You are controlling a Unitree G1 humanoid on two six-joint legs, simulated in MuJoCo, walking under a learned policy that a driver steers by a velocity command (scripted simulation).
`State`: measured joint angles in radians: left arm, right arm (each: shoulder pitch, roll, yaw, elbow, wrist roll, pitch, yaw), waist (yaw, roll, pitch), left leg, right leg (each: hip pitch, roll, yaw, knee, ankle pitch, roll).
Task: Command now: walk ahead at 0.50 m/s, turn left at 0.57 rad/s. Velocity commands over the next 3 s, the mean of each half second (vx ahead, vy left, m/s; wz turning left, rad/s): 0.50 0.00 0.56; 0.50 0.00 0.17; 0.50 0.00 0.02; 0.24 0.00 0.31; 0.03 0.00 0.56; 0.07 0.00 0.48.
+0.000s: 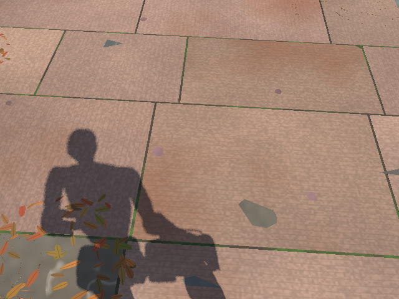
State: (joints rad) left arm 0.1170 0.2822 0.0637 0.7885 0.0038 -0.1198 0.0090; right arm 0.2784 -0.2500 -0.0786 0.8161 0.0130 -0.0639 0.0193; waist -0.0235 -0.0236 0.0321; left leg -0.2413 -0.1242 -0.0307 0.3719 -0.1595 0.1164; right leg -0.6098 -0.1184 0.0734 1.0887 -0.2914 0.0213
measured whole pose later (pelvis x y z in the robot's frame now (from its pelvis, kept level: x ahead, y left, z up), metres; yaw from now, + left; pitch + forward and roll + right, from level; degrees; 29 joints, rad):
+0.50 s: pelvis +0.28 -0.05 +0.00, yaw +17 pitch +2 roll -1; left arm 0.29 0.26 0.07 0.81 0.01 -0.11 -0.01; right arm 0.23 -0.30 -0.08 0.68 0.02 -0.02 -0.01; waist 0.04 0.05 0.01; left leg -0.65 0.07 -0.08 1.11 -0.27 0.02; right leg -0.19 0.02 -0.10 0.35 -0.19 -0.04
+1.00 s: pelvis +0.51 +0.09 +0.00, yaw +20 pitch +2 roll +1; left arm 0.18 0.31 0.05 0.81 -0.01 -0.07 -0.01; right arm 0.32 -0.26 -0.06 0.75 0.00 -0.08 0.02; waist -0.03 -0.05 0.00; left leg -0.21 -0.05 0.05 0.34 -0.17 0.07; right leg -0.62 -0.12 0.02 1.06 -0.26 0.01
